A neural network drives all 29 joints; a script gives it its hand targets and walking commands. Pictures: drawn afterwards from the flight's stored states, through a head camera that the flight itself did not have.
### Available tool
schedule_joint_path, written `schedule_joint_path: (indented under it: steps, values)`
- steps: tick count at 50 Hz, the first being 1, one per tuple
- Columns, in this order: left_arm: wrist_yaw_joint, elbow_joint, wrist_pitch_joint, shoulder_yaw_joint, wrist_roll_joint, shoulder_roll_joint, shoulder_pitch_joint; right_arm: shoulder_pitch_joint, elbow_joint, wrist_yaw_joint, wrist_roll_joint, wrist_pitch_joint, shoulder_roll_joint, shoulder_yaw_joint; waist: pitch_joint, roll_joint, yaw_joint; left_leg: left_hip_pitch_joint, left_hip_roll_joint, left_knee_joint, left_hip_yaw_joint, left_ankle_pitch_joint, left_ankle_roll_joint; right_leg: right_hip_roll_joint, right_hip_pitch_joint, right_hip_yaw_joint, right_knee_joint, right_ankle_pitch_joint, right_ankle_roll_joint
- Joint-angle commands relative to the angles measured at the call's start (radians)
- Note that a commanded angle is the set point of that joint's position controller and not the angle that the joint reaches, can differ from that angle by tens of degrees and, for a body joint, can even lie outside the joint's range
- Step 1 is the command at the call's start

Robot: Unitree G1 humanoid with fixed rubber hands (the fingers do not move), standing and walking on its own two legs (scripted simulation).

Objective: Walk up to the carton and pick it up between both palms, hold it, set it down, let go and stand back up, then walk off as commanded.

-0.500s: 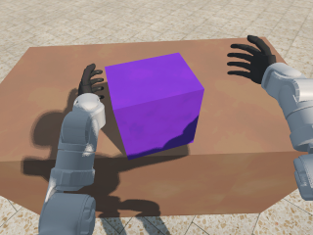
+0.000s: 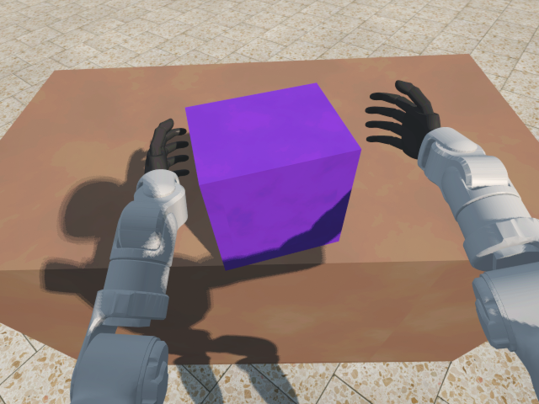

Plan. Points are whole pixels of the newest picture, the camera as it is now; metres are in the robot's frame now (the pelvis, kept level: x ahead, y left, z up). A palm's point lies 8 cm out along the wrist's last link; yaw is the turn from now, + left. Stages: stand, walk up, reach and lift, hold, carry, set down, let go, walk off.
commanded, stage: reach and lift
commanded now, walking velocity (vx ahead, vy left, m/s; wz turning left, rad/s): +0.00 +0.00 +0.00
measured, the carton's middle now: (269, 180) +0.43 +0.10 +0.07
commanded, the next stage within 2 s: none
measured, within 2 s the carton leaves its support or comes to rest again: neither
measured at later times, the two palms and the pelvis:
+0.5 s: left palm (165, 180) +0.36 +0.24 +0.13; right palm (378, 147) +0.46 -0.06 +0.14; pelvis +0.00 +0.00 +0.00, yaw +1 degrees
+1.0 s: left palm (170, 180) +0.36 +0.23 +0.13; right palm (375, 147) +0.47 -0.06 +0.13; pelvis +0.00 +0.00 +0.00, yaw +1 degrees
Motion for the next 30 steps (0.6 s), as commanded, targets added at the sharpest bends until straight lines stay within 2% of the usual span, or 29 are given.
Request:
schedule_joint_path:
  steps: [1,2,3,4,5,6,7,8,9,10,12,13,14,15,16,17,18,19,20,21,22,24,25,26,27,29,30]
  values:
    - [-0.045,-0.065,-0.08,0.084,0.014,-0.053,-0.324,-0.391,-0.019,-0.014,-0.043,-0.101,-0.147,-0.007,-0.613,0.029,0.092,0.136,-0.031,-0.1,-0.171,0.385,-0.09,0.107,0.223,-0.03,-0.049,0.061,-0.061]
    - [-0.052,-0.024,-0.077,0.082,0.03,-0.087,-0.266,-0.359,0.039,-0.01,-0.055,-0.1,-0.136,-0.002,-0.562,0.045,0.083,0.132,-0.027,-0.118,-0.179,0.36,-0.089,0.106,0.216,-0.032,-0.061,0.026,-0.065]
    - [-0.05,-0.061,-0.085,0.068,0.023,-0.092,-0.319,-0.418,-0.014,-0.013,-0.059,-0.111,-0.124,-0.008,-0.611,0.055,0.083,0.132,-0.026,-0.108,-0.176,0.372,-0.096,0.102,0.215,-0.034,-0.059,0.047,-0.064]
    - [-0.054,0.012,-0.083,0.105,0.048,-0.073,-0.305,-0.425,-0.004,-0.018,-0.068,-0.109,-0.115,0.009,-0.549,0.037,0.104,0.125,-0.035,-0.11,-0.165,0.363,-0.089,0.099,0.192,-0.033,-0.069,0.013,-0.061]
    - [-0.052,-0.011,-0.094,0.091,0.042,-0.091,-0.297,-0.413,-0.022,-0.02,-0.06,-0.117,-0.092,0.011,-0.578,0.031,0.104,0.131,-0.033,-0.106,-0.162,0.377,-0.085,0.097,0.213,-0.032,-0.067,0.038,-0.064]
    - [-0.058,0.067,-0.107,0.107,0.054,-0.112,-0.304,-0.412,0.011,-0.025,-0.076,-0.114,-0.05,0.014,-0.544,0.021,0.106,0.113,-0.042,-0.109,-0.154,0.338,-0.076,0.091,0.198,-0.03,-0.078,0.008,-0.055]
    - [-0.06,0.083,-0.112,0.113,0.068,-0.114,-0.306,-0.433,0.006,-0.027,-0.087,-0.117,-0.049,0.005,-0.544,0.024,0.109,0.076,-0.045,-0.119,-0.151,0.294,-0.072,0.089,0.198,-0.028,-0.082,-0.021,-0.055]
    - [-0.058,0.016,-0.127,0.099,0.051,-0.109,-0.339,-0.445,-0.011,-0.03,-0.097,-0.129,-0.052,-0.015,-0.588,0.05,0.092,0.104,-0.041,-0.108,-0.16,0.334,-0.083,0.092,0.187,-0.032,-0.068,0.01,-0.056]
    - [-0.054,-0.014,-0.144,0.107,0.054,-0.114,-0.379,-0.483,-0.05,-0.038,-0.1,-0.135,-0.016,-0.006,-0.611,0.04,0.103,0.107,-0.044,-0.094,-0.153,0.367,-0.082,0.091,0.191,-0.035,-0.061,0.034,-0.054]
    - [-0.055,-0.005,-0.156,0.095,0.055,-0.12,-0.352,-0.443,-0.02,-0.042,-0.105,-0.145,-0.036,-0.016,-0.617,0.068,0.087,0.124,-0.039,-0.103,-0.169,0.369,-0.089,0.094,0.179,-0.037,-0.058,0.032,-0.051]
    - [-0.05,0.035,-0.159,0.122,0.076,-0.094,-0.369,-0.474,-0.049,-0.053,-0.122,-0.144,-0.03,-0.021,-0.593,0.024,0.106,0.092,-0.042,-0.095,-0.155,0.335,-0.08,0.093,0.171,-0.03,-0.067,0.004,-0.056]
    - [-0.047,0.029,-0.157,0.107,0.065,-0.104,-0.379,-0.48,-0.027,-0.057,-0.126,-0.149,-0.036,-0.033,-0.603,0.025,0.091,0.106,-0.033,-0.096,-0.167,0.348,-0.083,0.093,0.188,-0.026,-0.065,0.018,-0.059]
    - [-0.05,0.028,-0.161,0.108,0.066,-0.115,-0.38,-0.485,-0.019,-0.063,-0.13,-0.15,-0.014,-0.028,-0.6,0.014,0.092,0.123,-0.036,-0.089,-0.159,0.379,-0.083,0.095,0.191,-0.031,-0.067,0.038,-0.054]
    - [-0.054,0.028,-0.162,0.112,0.086,-0.125,-0.322,-0.43,-0.002,-0.071,-0.132,-0.155,-0.007,-0.025,-0.615,0.042,0.087,0.144,-0.046,-0.092,-0.155,0.401,-0.088,0.093,0.213,-0.032,-0.071,0.066,-0.05]
    - [-0.048,0.021,-0.16,0.106,0.089,-0.132,-0.371,-0.468,0.004,-0.076,-0.149,-0.155,-0.006,-0.051,-0.607,0.053,0.069,0.141,-0.035,-0.097,-0.158,0.388,-0.093,0.092,0.183,-0.035,-0.086,0.038,-0.054]
    - [-0.041,0.041,-0.162,0.103,0.089,-0.138,-0.377,-0.473,-0.011,-0.08,-0.147,-0.16,-0.015,-0.036,-0.604,0.055,0.088,0.133,-0.028,-0.11,-0.174,0.34,-0.094,0.097,0.17,-0.041,-0.07,0.01,-0.052]
    - [-0.043,0.041,-0.16,0.083,0.068,-0.146,-0.384,-0.492,-0.015,-0.084,-0.136,-0.156,0.006,-0.033,-0.573,0.037,0.079,0.123,-0.03,-0.097,-0.164,0.368,-0.096,0.094,0.164,-0.039,-0.08,0.011,-0.055]
    - [-0.042,0.034,-0.16,0.073,0.077,-0.166,-0.385,-0.487,-0.011,-0.086,-0.15,-0.16,0.008,-0.036,-0.586,0.062,0.07,0.132,-0.027,-0.093,-0.167,0.375,-0.1,0.095,0.154,-0.043,-0.077,0.022,-0.052]
    - [-0.043,0.035,-0.163,0.072,0.066,-0.184,-0.38,-0.471,0.03,-0.088,-0.158,-0.159,0.013,-0.064,-0.576,0.078,0.043,0.148,-0.022,-0.108,-0.176,0.351,-0.104,0.098,0.15,-0.051,-0.088,0.006,-0.054]
    - [-0.043,0.049,-0.17,0.073,0.058,-0.161,-0.362,-0.476,0.016,-0.092,-0.15,-0.158,0.006,-0.051,-0.574,0.044,0.054,0.11,-0.022,-0.11,-0.177,0.328,-0.096,0.091,0.166,-0.043,-0.086,-0.002,-0.053]
    - [-0.042,0.02,-0.167,0.077,0.073,-0.161,-0.361,-0.46,0.004,-0.096,-0.151,-0.164,0.022,-0.039,-0.581,0.054,0.067,0.134,-0.025,-0.099,-0.174,0.389,-0.102,0.09,0.192,-0.036,-0.087,0.032,-0.05]
    - [-0.039,0.052,-0.164,0.078,0.097,-0.166,-0.367,-0.468,0.037,-0.101,-0.143,-0.162,0.032,-0.034,-0.534,0.064,0.054,0.142,-0.028,-0.089,-0.163,0.388,-0.107,0.089,0.164,-0.04,-0.097,0.017,-0.049]
    - [-0.035,0.02,-0.167,0.056,0.077,-0.191,-0.385,-0.474,0.029,-0.103,-0.132,-0.166,0.012,-0.05,-0.57,0.098,0.039,0.159,-0.017,-0.11,-0.183,0.375,-0.108,0.095,0.157,-0.049,-0.085,0.014,-0.052]
    - [-0.038,0.06,-0.163,0.058,0.072,-0.19,-0.37,-0.491,0.032,-0.107,-0.146,-0.161,0.023,-0.054,-0.531,0.073,0.04,0.122,-0.019,-0.111,-0.187,0.345,-0.103,0.088,0.151,-0.043,-0.099,-0.009,-0.054]
    - [-0.036,0.065,-0.168,0.066,0.076,-0.178,-0.379,-0.501,0.022,-0.107,-0.148,-0.165,0.02,-0.051,-0.548,0.056,0.058,0.11,-0.019,-0.111,-0.178,0.327,-0.096,0.086,0.158,-0.041,-0.096,-0.017,-0.051]
    - [-0.022,-0.009,-0.183,0.061,0.061,-0.178,-0.449,-0.547,-0.048,-0.114,-0.141,-0.181,0.031,-0.043,-0.627,0.064,0.064,0.134,-0.024,-0.098,-0.179,0.352,-0.095,0.089,0.147,-0.045,-0.081,0.009,-0.051]
    - [-0.026,0.043,-0.183,0.043,0.062,-0.205,-0.391,-0.512,0.006,-0.113,-0.139,-0.178,0.034,-0.043,-0.599,0.067,0.051,0.131,-0.018,-0.106,-0.186,0.346,-0.097,0.092,0.13,-0.045,-0.095,-0.022,-0.055]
